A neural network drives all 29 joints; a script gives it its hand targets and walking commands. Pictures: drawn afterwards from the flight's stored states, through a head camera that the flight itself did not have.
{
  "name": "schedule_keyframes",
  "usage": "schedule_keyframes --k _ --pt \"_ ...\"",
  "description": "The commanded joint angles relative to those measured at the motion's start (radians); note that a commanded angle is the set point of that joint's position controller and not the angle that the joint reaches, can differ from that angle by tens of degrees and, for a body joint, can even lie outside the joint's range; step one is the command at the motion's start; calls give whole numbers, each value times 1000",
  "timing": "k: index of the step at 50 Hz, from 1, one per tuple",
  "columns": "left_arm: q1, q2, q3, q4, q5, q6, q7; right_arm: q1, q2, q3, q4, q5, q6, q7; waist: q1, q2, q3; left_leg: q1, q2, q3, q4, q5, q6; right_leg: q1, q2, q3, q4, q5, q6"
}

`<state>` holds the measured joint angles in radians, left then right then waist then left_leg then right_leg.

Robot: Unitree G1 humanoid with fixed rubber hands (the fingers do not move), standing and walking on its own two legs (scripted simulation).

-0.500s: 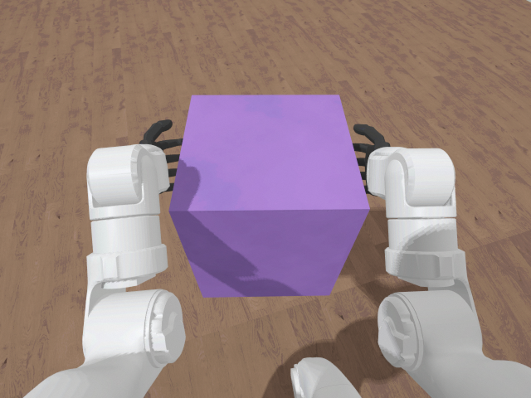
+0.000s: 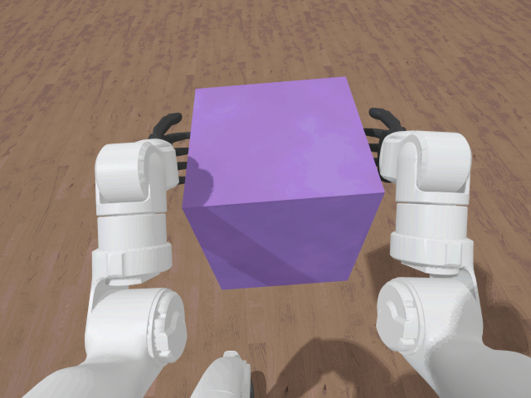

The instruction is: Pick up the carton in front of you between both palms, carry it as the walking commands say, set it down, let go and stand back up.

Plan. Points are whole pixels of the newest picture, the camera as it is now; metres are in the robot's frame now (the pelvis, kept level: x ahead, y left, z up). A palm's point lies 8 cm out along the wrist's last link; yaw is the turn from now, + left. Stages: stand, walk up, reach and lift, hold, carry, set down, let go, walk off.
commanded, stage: carry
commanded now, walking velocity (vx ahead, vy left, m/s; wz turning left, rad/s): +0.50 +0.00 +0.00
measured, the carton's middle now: (278, 192) +0.39 +0.03 +0.10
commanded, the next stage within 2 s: none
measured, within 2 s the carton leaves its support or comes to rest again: neither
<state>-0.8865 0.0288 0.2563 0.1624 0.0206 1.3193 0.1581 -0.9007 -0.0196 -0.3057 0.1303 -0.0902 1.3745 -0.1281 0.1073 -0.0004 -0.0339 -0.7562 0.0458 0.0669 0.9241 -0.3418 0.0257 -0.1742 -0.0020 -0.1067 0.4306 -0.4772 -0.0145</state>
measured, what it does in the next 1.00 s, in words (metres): walks ahead: left foot, then right foot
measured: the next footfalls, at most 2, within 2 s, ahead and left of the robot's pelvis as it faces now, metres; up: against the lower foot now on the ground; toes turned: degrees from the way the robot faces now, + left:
left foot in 0.08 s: +0.25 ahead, +0.11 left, +0.02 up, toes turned +4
right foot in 0.50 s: +0.51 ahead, -0.09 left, +0.02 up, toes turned -5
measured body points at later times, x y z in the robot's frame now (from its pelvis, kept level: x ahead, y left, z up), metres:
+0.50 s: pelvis +0.33 +0.01 +0.01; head +0.35 +0.01 +0.46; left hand +0.74 +0.13 +0.20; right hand +0.72 -0.17 +0.19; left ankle +0.22 +0.10 -0.71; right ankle +0.46 -0.08 -0.71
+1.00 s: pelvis +0.65 +0.02 +0.02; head +0.66 +0.02 +0.47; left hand +0.96 +0.18 +0.11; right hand +0.97 -0.12 +0.11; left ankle +0.74 +0.11 -0.71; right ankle +0.48 -0.08 -0.68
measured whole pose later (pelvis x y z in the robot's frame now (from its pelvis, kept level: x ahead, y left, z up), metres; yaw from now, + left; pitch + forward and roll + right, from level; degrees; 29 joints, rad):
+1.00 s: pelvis +0.65 +0.02 +0.02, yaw +0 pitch +5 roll +2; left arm -0.33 -0.13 0.22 -0.22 0.13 1.20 0.07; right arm -0.35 0.18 -0.19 -0.19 -0.14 1.20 -0.11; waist 0.00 -0.04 -0.08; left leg -0.44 0.00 0.20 0.45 -0.07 0.07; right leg -0.14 -0.06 -0.08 0.72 -0.44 0.01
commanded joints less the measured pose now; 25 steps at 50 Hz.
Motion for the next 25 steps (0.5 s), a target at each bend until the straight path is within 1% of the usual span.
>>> schedule_keyframes --k 1,2,3,4,5,6,7,8,9,10,11,12,13,15,16,18,20,22,23,24,25 --pt "-804 -1111 -546 -66 -479 11 -281 -667 977 524 13 339 -35 152 -40 -152 -373 203 -69 123 -220 78 17 203 -205 131 -72 609 -138" --pt "-784 -1105 -537 -39 -466 12 -283 -665 983 523 33 344 -33 159 -71 -163 -392 298 -104 151 -265 83 31 202 -203 94 -2 780 -118" --pt "-768 -1104 -529 -16 -455 13 -284 -659 993 520 56 350 -34 167 -124 -150 -439 461 -144 193 -352 121 46 179 -183 17 140 943 -85" --pt "-750 -1104 -519 3 -435 13 -284 -645 999 516 76 362 -36 175 -183 -119 -527 714 -142 185 -366 123 60 81 -157 -34 324 944 -48" --pt "-756 -1101 -508 9 -417 13 -286 -644 1007 515 81 370 -45 184 -216 20 -617 960 34 -187 -413 -140 148 -176 -98 -20 559 705 4" --pt "-764 -1117 -508 7 -401 13 -287 -673 1029 526 71 392 -54 193 -204 256 -591 1050 254 -639 -523 36 244 -435 59 17 780 63 28" --pt "-775 -1117 -503 4 -389 9 -282 -704 1063 539 40 415 -55 203 -193 242 -560 1065 281 -701 -524 297 302 -571 84 116 985 -26 -2" --pt "-769 -1108 -494 -3 -375 6 -273 -760 1097 565 -4 451 -58 213 -194 162 -541 1040 282 -600 -463 470 302 -617 38 137 1062 -22 -22" --pt "-769 -1106 -490 -19 -368 5 -264 -810 1127 591 -50 488 -64 220 -201 65 -517 979 262 -526 -444 524 271 -629 5 145 1024 9 -30" --pt "-772 -1094 -481 -43 -357 0 -254 -868 1142 609 -110 519 -72 225 -187 42 -502 919 241 -470 -460 468 239 -616 -20 157 956 43 -31" --pt "-762 -1098 -482 -57 -351 1 -241 -903 1167 625 -141 548 -70 229 -172 66 -510 888 223 -427 -475 414 216 -592 -35 158 887 68 -29" --pt "-755 -1086 -481 -80 -341 0 -228 -924 1182 638 -169 574 -69 233 -167 85 -513 879 220 -404 -485 397 208 -581 -34 147 831 70 -27" --pt "-746 -1073 -480 -95 -330 0 -216 -929 1184 643 -185 590 -68 235 -166 95 -513 874 222 -384 -490 402 210 -580 -33 131 769 59 -25" --pt "-721 -1044 -478 -113 -308 2 -196 -914 1168 642 -202 601 -61 236 -178 98 -508 875 224 -330 -507 433 223 -585 -33 98 620 56 -17" --pt "-715 -1032 -482 -120 -298 5 -190 -906 1155 641 -207 599 -59 235 -187 104 -505 873 221 -302 -511 458 220 -574 -37 87 545 96 -14" --pt "-696 -1013 -492 -119 -284 13 -184 -869 1130 634 -194 583 -50 231 -195 133 -492 853 197 -224 -505 538 188 -514 -29 57 399 221 -12" --pt "-673 -998 -499 -89 -275 21 -187 -828 1109 626 -151 561 -43 232 -200 143 -470 838 163 -145 -486 616 156 -436 2 6 264 303 -11" --pt "-663 -999 -503 -45 -280 28 -200 -798 1093 616 -95 535 -40 236 -199 150 -443 825 144 -98 -455 689 121 -346 31 -39 139 372 -20" --pt "-661 -1003 -502 -17 -284 30 -208 -786 1088 611 -66 521 -40 238 -183 145 -446 818 131 -66 -399 787 99 -267 49 -63 68 415 -30" --pt "-655 -1009 -499 14 -286 29 -217 -772 1086 607 -37 509 -39 240 -150 125 -477 780 101 -10 -290 830 65 -108 67 -95 -26 477 -42" --pt "-649 -1013 -490 44 -290 28 -226 -763 1083 601 -9 500 -39 242 -113 113 -516 669 83 16 -178 745 31 92 24 -63 -24 488 -67"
